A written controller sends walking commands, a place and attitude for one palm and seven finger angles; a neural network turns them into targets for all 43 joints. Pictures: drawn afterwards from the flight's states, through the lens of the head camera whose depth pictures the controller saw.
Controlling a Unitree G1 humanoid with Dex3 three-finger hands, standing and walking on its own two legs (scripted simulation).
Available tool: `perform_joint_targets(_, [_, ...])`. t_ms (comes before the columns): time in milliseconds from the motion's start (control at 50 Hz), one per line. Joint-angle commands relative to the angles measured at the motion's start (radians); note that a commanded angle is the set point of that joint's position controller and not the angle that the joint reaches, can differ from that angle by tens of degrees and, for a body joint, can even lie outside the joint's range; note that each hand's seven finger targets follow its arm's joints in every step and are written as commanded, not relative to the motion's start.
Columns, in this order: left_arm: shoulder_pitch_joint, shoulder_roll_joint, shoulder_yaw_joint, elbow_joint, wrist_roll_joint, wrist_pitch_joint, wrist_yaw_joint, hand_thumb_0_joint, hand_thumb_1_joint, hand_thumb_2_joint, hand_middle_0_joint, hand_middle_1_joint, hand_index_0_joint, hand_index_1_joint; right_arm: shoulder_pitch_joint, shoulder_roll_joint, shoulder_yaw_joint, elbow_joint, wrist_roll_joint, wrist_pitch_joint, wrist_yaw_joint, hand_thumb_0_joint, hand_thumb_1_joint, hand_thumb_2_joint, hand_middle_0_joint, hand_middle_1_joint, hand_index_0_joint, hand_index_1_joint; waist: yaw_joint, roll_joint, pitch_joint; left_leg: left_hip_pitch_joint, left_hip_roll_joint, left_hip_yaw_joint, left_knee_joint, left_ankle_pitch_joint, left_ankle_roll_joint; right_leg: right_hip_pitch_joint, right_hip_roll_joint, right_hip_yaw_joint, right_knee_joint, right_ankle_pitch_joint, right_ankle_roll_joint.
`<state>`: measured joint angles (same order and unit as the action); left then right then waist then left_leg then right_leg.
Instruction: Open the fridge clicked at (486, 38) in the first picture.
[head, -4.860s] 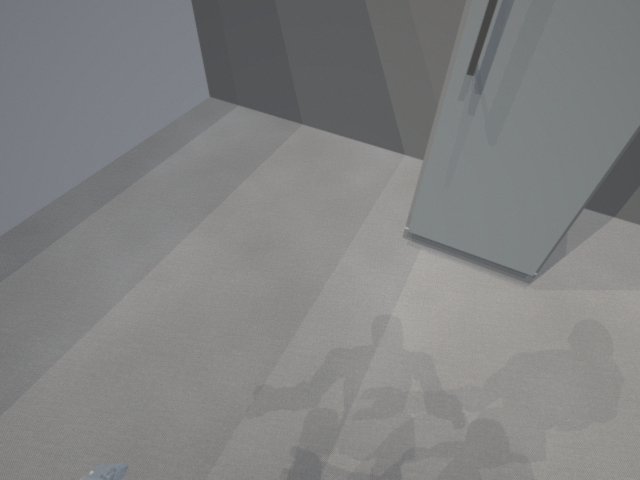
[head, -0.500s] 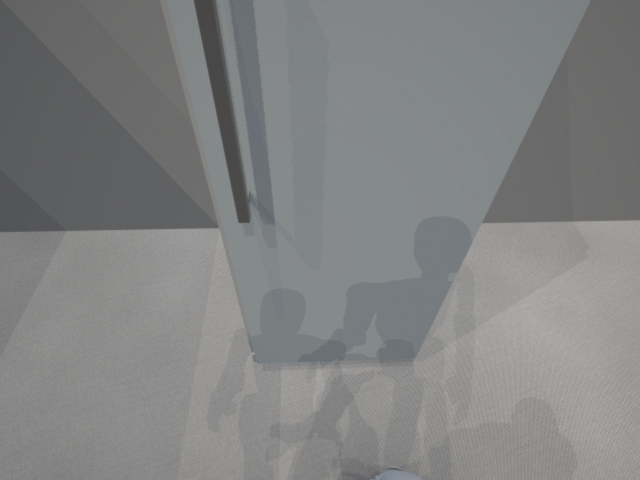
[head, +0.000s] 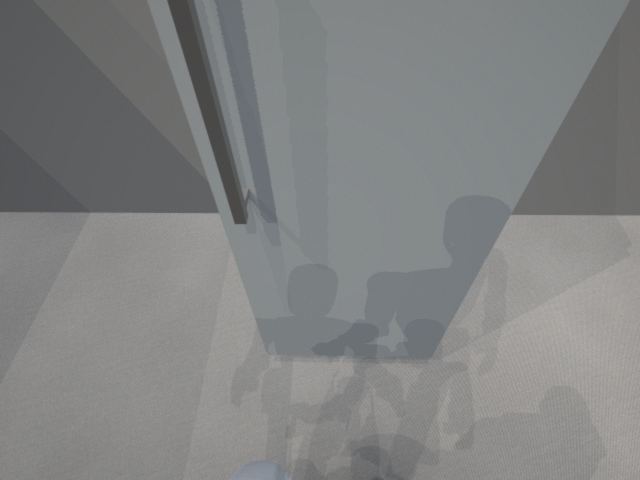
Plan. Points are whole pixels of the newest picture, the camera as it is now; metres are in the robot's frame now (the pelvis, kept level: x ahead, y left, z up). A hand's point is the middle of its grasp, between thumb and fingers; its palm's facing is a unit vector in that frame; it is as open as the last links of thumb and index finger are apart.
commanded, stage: come to a stop and stand still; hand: left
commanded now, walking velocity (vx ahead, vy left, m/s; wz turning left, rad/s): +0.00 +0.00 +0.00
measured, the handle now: (205, 62) +0.48 +0.17 +0.26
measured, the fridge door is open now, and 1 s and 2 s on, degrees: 0 0 0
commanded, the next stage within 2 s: look again from close up in 1.36 s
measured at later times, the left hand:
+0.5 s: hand out of the picture -0.07 +0.27 -0.17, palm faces +0.07 -0.97 -0.22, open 7.4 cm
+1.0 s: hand out of the picture -0.18 +0.33 -0.18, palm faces +0.08 -0.97 -0.22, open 7.4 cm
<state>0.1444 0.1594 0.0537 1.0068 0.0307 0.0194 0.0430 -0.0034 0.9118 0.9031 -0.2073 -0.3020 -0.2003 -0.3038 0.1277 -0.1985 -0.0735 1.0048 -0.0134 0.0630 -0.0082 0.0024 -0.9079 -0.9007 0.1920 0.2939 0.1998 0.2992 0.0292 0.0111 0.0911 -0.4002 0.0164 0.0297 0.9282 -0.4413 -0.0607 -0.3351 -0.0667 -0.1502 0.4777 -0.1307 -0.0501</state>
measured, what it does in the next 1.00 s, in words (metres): steps to the left: left foot, then right foot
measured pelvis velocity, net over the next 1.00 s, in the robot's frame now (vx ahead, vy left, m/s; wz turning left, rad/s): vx -0.14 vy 0.15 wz -0.01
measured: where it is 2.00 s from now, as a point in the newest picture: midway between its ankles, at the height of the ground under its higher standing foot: outside the picture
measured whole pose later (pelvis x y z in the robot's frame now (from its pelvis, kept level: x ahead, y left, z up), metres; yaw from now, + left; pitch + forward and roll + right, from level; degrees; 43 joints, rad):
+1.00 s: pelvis -0.14 +0.15 +0.00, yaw -1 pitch -2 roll -2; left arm 0.42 0.15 0.06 1.05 0.02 0.05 0.06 0.00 0.90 0.90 -0.20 -0.30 -0.20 -0.30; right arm 0.31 -0.15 -0.05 1.02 -0.01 0.05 -0.01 0.01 -0.92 -0.90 0.20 0.29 0.21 0.30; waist 0.00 0.01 0.01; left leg -0.39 -0.08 0.05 0.75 -0.30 -0.03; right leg -0.13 -0.01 -0.07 0.41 -0.24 -0.02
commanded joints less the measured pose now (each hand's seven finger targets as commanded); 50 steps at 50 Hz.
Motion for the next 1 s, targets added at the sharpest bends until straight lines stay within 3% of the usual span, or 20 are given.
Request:
perform_joint_targets(0, [0.110, 0.241, 0.023, -0.086, 0.007, -0.020, 0.041, 0.000, 0.900, 0.900, -0.200, -0.300, -0.200, -0.300, 0.179, -0.101, -0.017, -0.106, 0.005, -0.036, 0.005, 0.000, -0.900, -0.900, 0.200, 0.300, 0.200, 0.300, -0.053, -0.068, -0.347, 0.054, -0.040, 0.053, -0.089, -0.079, 0.001, 0.336, -0.287, 0.377, -0.102, 0.435, -0.115])
perform_joint_targets(20, [0.070, 0.259, 0.026, -0.108, 0.004, -0.021, 0.038, 0.000, 0.900, 0.900, -0.200, -0.300, -0.200, -0.300, 0.153, -0.062, 0.000, -0.131, 0.014, -0.046, 0.005, 0.000, -0.900, -0.900, 0.200, 0.300, 0.200, 0.300, -0.045, -0.081, -0.318, 0.061, 0.003, 0.056, -0.196, -0.042, 0.013, 0.325, -0.316, 0.331, -0.056, 0.391, -0.134])
perform_joint_targets(60, [0.077, 0.222, 0.025, -0.116, 0.000, -0.005, 0.035, 0.000, 0.900, 0.900, -0.200, -0.300, -0.200, -0.300, 0.166, -0.057, 0.006, -0.147, 0.006, -0.056, -0.003, 0.000, -0.900, -0.900, 0.200, 0.300, 0.200, 0.300, -0.059, -0.033, -0.264, 0.193, -0.037, 0.052, -0.523, 0.171, 0.030, 0.164, -0.193, 0.208, 0.062, 0.126, -0.061])
perform_joint_targets(80, [0.079, 0.178, 0.010, -0.115, -0.008, 0.007, 0.026, 0.000, 0.900, 0.900, -0.200, -0.300, -0.200, -0.300, 0.175, -0.089, 0.005, -0.147, 0.001, -0.058, -0.005, 0.000, -0.900, -0.900, 0.200, 0.300, 0.200, 0.300, -0.060, 0.024, -0.198, 0.238, 0.031, 0.010, -0.579, 0.213, 0.045, 0.065, -0.120, 0.136, 0.094, -0.056, -0.006])
perform_joint_targets(120, [0.106, 0.112, -0.001, -0.123, -0.013, 0.028, 0.005, 0.000, 0.900, 0.900, -0.200, -0.300, -0.200, -0.300, 0.099, -0.176, -0.009, -0.216, -0.019, -0.049, -0.009, 0.000, -0.900, -0.900, 0.200, 0.300, 0.200, 0.300, -0.029, 0.222, -0.033, 0.032, 0.246, -0.226, -0.666, 0.239, 0.163, -0.062, 0.019, 0.069, 0.235, -0.311, 0.057])
perform_joint_targets(200, [0.160, 0.100, 0.006, -0.114, -0.004, 0.037, -0.012, 0.000, 0.900, 0.900, -0.200, -0.300, -0.200, -0.300, 0.018, -0.141, 0.008, -0.233, -0.017, -0.042, -0.005, 0.000, -0.900, -0.900, 0.200, 0.300, 0.200, 0.300, -0.004, 0.117, 0.086, -0.158, 0.175, -0.177, -0.703, -0.013, 0.194, -0.025, 0.059, 0.152, 0.441, -0.224, 0.047])
perform_joint_targets(300, [0.227, 0.092, -0.005, -0.120, -0.005, 0.004, -0.012, 0.000, 0.900, 0.900, -0.200, -0.300, -0.200, -0.300, 0.103, -0.127, 0.012, -0.205, -0.014, -0.053, -0.010, 0.000, -0.900, -0.900, 0.200, 0.300, 0.200, 0.300, -0.001, 0.007, 0.028, -0.035, 0.184, -0.224, -0.637, -0.058, 0.205, 0.064, 0.049, 0.141, 0.112, -0.191, 0.031])
perform_joint_targets(380, [0.197, 0.142, -0.015, -0.131, -0.005, -0.037, -0.008, 0.000, 0.900, 0.900, -0.200, -0.300, -0.200, -0.300, 0.171, -0.072, 0.032, -0.180, 0.005, -0.061, -0.008, 0.000, -0.900, -0.900, 0.200, 0.300, 0.200, 0.300, -0.062, -0.162, -0.054, 0.110, 0.006, -0.072, -0.460, 0.080, 0.104, -0.014, -0.125, 0.433, -0.179, -0.333, -0.081])
perform_joint_targets(420, [0.110, 0.152, -0.002, -0.155, -0.008, -0.039, 0.000, 0.000, 0.900, 0.900, -0.200, -0.300, -0.200, -0.300, 0.233, -0.073, 0.019, -0.137, -0.001, -0.049, -0.007, 0.000, -0.900, -0.900, 0.200, 0.300, 0.200, 0.300, -0.090, -0.277, -0.061, 0.235, -0.010, -0.041, -0.340, 0.106, 0.094, -0.154, -0.140, 0.416, -0.253, -0.487, -0.102])
perform_joint_targets(500, [0.091, 0.145, 0.002, -0.157, -0.010, -0.016, 0.000, 0.000, 0.900, 0.900, -0.200, -0.300, -0.200, -0.300, 0.310, -0.048, 0.027, -0.085, -0.009, -0.052, -0.004, 0.000, -0.900, -0.900, 0.200, 0.300, 0.200, 0.300, -0.105, -0.044, -0.045, 0.292, 0.010, -0.064, -0.444, 0.072, 0.095, -0.250, -0.080, 0.308, -0.158, -0.475, -0.053])
perform_joint_targets(560, [0.218, 0.097, -0.004, -0.112, -0.012, -0.004, -0.004, 0.000, 0.900, 0.900, -0.200, -0.300, -0.200, -0.300, 0.208, -0.105, 0.023, -0.104, -0.015, -0.071, -0.014, 0.000, -0.900, -0.900, 0.200, 0.300, 0.200, 0.300, -0.026, 0.196, -0.024, 0.013, 0.186, -0.328, -0.784, -0.224, 0.141, -0.010, 0.062, 0.151, 0.120, -0.245, 0.008])
perform_joint_targets(620, [0.284, 0.078, -0.002, -0.068, -0.003, 0.018, -0.009, 0.000, 0.900, 0.900, -0.200, -0.300, -0.200, -0.300, 0.168, -0.116, 0.022, -0.102, -0.009, -0.067, -0.025, 0.000, -0.900, -0.900, 0.200, 0.300, 0.200, 0.300, 0.003, 0.135, -0.038, -0.038, 0.207, -0.352, -0.836, -0.229, 0.143, 0.014, 0.071, 0.177, 0.339, -0.258, 0.009])
perform_joint_targets(780, [0.363, 0.055, -0.002, -0.005, -0.011, 0.025, -0.008, 0.000, 0.900, 0.900, -0.200, -0.300, -0.200, -0.300, 0.239, -0.104, 0.019, -0.035, -0.010, -0.054, -0.030, 0.000, -0.900, -0.900, 0.200, 0.300, 0.200, 0.300, -0.012, 0.070, -0.025, 0.171, 0.156, -0.230, -0.902, -0.054, 0.029, 0.077, 0.089, 0.076, 0.094, -0.335, 0.006])
perform_joint_targets(840, [0.485, 0.059, 0.007, 0.036, -0.013, 0.020, -0.002, 0.000, 0.900, 0.900, -0.200, -0.300, -0.200, -0.300, 0.234, -0.106, 0.011, -0.022, -0.007, -0.040, -0.028, 0.000, -0.900, -0.900, 0.200, 0.300, 0.200, 0.300, 0.014, 0.065, -0.004, 0.149, 0.080, -0.123, -0.898, 0.074, -0.096, 0.240, 0.102, 0.038, -0.192, -0.243, -0.015])
perform_joint_targets(860, [0.513, 0.067, 0.016, 0.047, -0.012, 0.014, 0.002, 0.000, 0.900, 0.900, -0.200, -0.300, -0.200, -0.300, 0.214, -0.087, 0.012, -0.019, 0.002, -0.035, -0.026, 0.000, -0.900, -0.900, 0.200, 0.300, 0.200, 0.300, 0.025, 0.009, 0.009, 0.113, 0.021, -0.040, -0.800, 0.125, -0.153, 0.277, 0.052, 0.079, -0.247, -0.224, -0.044])
perform_joint_targets(880, [0.480, 0.094, 0.024, 0.041, -0.006, 0.006, 0.011, 0.000, 0.900, 0.900, -0.200, -0.300, -0.200, -0.300, 0.212, -0.051, 0.014, -0.018, 0.017, -0.028, -0.028, 0.000, -0.900, -0.900, 0.200, 0.300, 0.200, 0.300, 0.014, -0.160, 0.001, 0.142, -0.073, 0.057, -0.477, 0.158, -0.157, 0.174, -0.102, 0.248, -0.310, -0.295, -0.115])
perform_joint_targets(900, [0.292, 0.126, 0.030, -0.015, -0.005, 0.003, 0.019, 0.000, 0.900, 0.900, -0.200, -0.300, -0.200, -0.300, 0.252, -0.031, 0.005, -0.013, 0.019, -0.021, -0.022, 0.000, -0.900, -0.900, 0.200, 0.300, 0.200, 0.300, -0.063, -0.316, 0.011, 0.244, -0.032, -0.074, -0.086, 0.073, -0.038, -0.144, -0.296, 0.444, -0.375, -0.464, -0.199])
perform_joint_targets(920, [0.083, 0.117, 0.024, -0.084, -0.001, -0.008, 0.030, 0.000, 0.900, 0.900, -0.200, -0.300, -0.200, -0.300, 0.322, -0.063, -0.010, -0.014, 0.004, -0.013, -0.015, 0.000, -0.900, -0.900, 0.200, 0.300, 0.200, 0.300, -0.141, -0.265, 0.022, 0.226, -0.004, -0.139, 0.067, 0.061, 0.034, -0.251, -0.307, 0.413, -0.388, -0.410, -0.196])
perform_joint_targets(940, [-0.034, 0.125, 0.022, -0.126, -0.005, -0.025, 0.033, 0.000, 0.900, 0.900, -0.200, -0.300, -0.200, -0.300, 0.349, -0.048, -0.007, -0.001, 0.006, -0.020, -0.005, 0.000, -0.900, -0.900, 0.200, 0.300, 0.200, 0.300, -0.163, -0.279, 0.016, 0.234, 0.036, -0.165, 0.085, 0.065, 0.060, -0.283, -0.279, 0.367, -0.360, -0.373, -0.170])
perform_joint_targets(980, [0.016, 0.122, 0.018, -0.117, 0.003, -0.035, 0.020, 0.000, 0.900, 0.900, -0.200, -0.300, -0.200, -0.300, 0.336, -0.029, 0.006, -0.008, 0.011, -0.038, 0.006, 0.000, -0.900, -0.900, 0.200, 0.300, 0.200, 0.300, -0.142, -0.174, 0.050, 0.188, 0.022, -0.089, -0.122, 0.063, 0.062, -0.172, -0.177, 0.240, -0.270, -0.279, -0.101])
